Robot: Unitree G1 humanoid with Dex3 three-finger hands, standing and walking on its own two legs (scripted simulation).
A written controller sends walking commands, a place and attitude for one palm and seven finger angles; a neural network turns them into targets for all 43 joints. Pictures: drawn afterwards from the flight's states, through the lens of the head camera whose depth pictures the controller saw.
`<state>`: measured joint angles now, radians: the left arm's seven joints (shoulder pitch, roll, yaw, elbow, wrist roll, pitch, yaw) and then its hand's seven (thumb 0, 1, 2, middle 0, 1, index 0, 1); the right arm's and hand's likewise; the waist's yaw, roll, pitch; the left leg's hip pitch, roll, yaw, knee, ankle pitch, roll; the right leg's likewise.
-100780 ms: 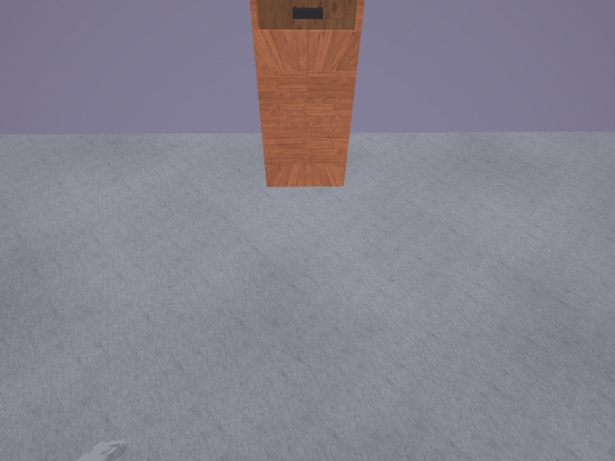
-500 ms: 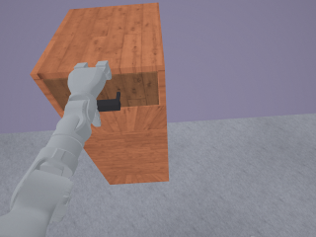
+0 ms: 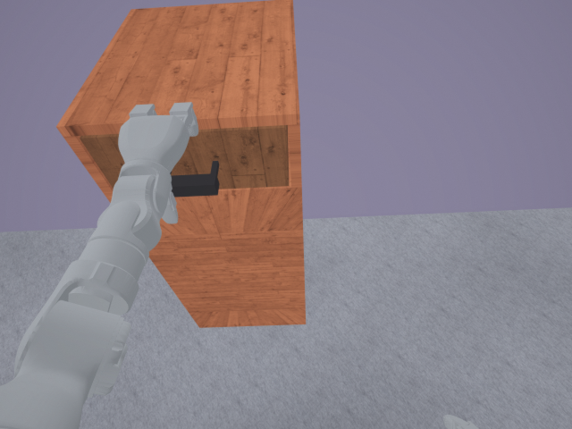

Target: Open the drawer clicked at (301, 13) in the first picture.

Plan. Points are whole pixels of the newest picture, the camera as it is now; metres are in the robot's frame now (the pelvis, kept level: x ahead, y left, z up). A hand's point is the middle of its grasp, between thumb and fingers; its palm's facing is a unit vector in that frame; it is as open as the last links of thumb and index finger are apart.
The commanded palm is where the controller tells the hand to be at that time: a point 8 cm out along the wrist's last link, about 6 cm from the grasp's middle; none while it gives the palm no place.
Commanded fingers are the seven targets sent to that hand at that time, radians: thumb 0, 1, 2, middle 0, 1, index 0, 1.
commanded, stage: re-aim the fingers above the handle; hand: left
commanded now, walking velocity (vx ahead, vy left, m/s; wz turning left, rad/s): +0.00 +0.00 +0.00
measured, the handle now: (189, 176) +0.51 +0.19 +0.05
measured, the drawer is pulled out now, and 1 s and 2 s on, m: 0.00 0.00 0.00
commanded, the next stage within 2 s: lower the fingers behind the handle in 1.78 s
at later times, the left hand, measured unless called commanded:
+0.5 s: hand (149, 167) +0.45 +0.21 +0.13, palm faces +0.06 +0.08 -1.00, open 13.8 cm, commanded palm +0.43 +0.18 +0.17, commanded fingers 0.00 -0.50 0.30 -0.30 -1.20 -0.30 -1.20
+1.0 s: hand (218, 160) +0.47 +0.12 +0.12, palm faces +0.13 -0.01 -0.99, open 13.6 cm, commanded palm +0.44 +0.21 +0.17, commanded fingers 0.00 -0.50 0.30 -0.30 -1.20 -0.30 -1.20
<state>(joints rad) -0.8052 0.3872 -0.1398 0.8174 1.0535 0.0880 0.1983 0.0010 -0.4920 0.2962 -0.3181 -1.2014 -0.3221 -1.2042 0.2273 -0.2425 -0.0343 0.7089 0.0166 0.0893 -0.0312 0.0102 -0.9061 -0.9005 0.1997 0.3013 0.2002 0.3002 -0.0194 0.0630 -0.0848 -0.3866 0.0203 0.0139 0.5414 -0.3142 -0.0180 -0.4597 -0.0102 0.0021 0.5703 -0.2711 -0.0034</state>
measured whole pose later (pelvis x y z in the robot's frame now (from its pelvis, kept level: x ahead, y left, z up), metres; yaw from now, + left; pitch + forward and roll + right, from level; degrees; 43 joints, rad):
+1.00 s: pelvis -0.02 +0.01 +0.00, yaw -4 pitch +9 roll +1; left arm -0.85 0.33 -0.16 0.86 1.04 0.10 0.29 0.00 -0.49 0.30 -0.47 -1.28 -0.35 -1.23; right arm 0.19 -0.23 0.02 0.75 0.04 0.10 -0.09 0.01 -0.91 -0.90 0.20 0.30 0.20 0.30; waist -0.06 0.07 -0.05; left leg -0.36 0.02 0.09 0.49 -0.28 0.00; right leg -0.48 0.00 0.08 0.53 -0.21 0.02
